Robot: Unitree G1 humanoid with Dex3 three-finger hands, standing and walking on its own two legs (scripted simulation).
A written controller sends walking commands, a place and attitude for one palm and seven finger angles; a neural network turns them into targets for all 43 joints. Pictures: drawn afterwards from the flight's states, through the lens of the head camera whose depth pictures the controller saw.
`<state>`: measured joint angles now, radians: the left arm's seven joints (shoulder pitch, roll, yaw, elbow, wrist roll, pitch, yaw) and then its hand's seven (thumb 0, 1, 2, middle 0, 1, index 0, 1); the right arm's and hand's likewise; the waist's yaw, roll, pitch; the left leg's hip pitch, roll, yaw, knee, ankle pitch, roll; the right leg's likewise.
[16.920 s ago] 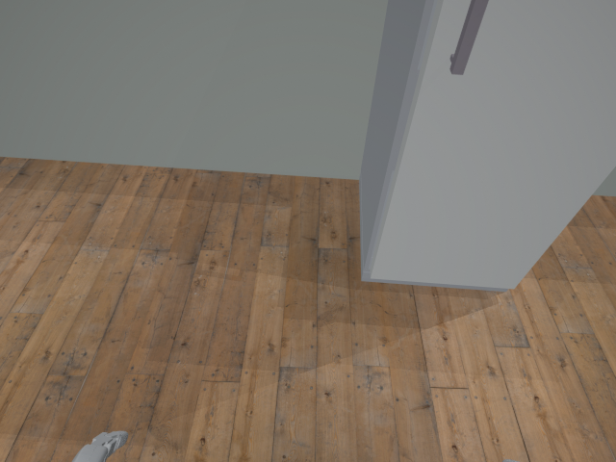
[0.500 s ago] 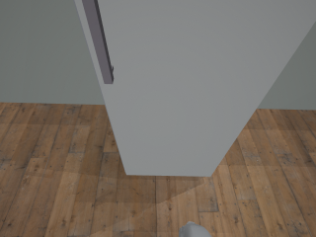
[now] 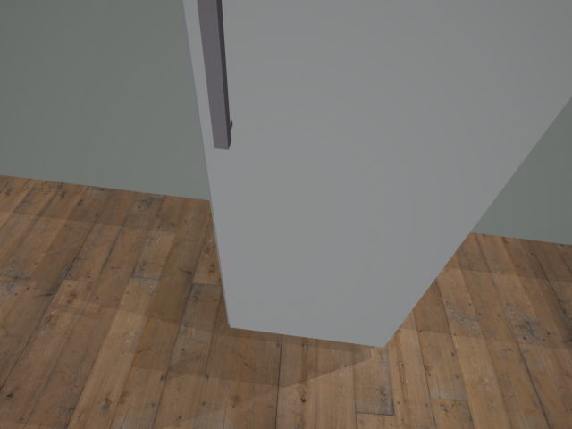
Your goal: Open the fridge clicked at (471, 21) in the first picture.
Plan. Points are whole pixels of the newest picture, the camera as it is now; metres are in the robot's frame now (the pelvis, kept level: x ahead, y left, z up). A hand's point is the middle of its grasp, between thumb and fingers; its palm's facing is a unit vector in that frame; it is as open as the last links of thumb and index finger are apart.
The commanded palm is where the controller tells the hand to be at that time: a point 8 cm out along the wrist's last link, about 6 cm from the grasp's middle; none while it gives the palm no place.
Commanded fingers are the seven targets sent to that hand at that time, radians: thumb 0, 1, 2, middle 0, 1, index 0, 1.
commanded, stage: come to a stop and stand still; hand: left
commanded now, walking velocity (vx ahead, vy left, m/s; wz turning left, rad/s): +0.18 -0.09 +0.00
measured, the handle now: (217, 39) +0.50 +0.14 +0.29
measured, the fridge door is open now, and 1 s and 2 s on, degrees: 0 0 0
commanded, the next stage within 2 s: look again from close up in 1.78 s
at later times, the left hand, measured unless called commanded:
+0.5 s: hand out of the picture -0.01 +0.14 -0.16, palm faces -0.03 -0.98 -0.21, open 7.3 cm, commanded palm none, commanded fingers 0.00 0.90 0.90 -0.20 -0.30 -0.20 -0.30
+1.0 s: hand out of the picture +0.00 +0.18 -0.15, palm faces +0.03 -0.97 -0.23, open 7.3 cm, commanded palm none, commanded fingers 0.00 0.90 0.90 -0.20 -0.30 -0.20 -0.30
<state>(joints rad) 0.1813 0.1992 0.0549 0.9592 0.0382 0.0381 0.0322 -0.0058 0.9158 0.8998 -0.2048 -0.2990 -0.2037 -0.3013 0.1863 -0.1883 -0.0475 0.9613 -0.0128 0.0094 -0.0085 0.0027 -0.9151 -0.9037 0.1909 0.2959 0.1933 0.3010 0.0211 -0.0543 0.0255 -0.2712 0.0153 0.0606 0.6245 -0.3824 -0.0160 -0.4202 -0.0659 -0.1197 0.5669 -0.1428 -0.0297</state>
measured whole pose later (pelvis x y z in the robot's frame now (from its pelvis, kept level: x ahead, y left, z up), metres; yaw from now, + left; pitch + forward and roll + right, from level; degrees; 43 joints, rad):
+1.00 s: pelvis -0.03 -0.01 +0.01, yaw -1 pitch -4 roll -1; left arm 0.32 0.19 0.00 1.00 0.02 -0.01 0.04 0.00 0.91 0.90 -0.20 -0.30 -0.20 -0.30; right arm 0.19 -0.19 -0.01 1.02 -0.01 -0.01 -0.02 0.01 -0.91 -0.90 0.20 0.30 0.20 0.30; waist 0.01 0.01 -0.01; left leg -0.20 0.01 0.07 0.49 -0.23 0.03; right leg -0.13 0.03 -0.06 0.45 -0.26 -0.04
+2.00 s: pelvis -0.07 +0.05 +0.02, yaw -1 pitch -2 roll -1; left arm 0.39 0.19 0.00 1.08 0.04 0.00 0.03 0.00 0.91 0.90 -0.20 -0.30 -0.20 -0.30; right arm 0.24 -0.22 -0.03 1.08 0.00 0.01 -0.01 0.01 -0.91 -0.90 0.20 0.30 0.20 0.30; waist 0.01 0.00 0.01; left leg -0.24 -0.08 0.11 0.37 -0.11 0.10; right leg -0.22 -0.04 0.00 0.43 -0.19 0.03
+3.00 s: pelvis -0.03 +0.02 +0.02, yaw -1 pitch -2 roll +0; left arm 0.28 0.18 -0.02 1.09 0.02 -0.01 0.04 0.00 0.91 0.90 -0.20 -0.30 -0.20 -0.30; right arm 0.24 -0.18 0.00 1.13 0.00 -0.01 -0.01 0.01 -0.91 -0.90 0.20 0.30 0.20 0.30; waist -0.01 -0.01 0.03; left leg -0.18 -0.04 0.09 0.36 -0.15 0.07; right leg -0.13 -0.01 -0.01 0.36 -0.21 0.01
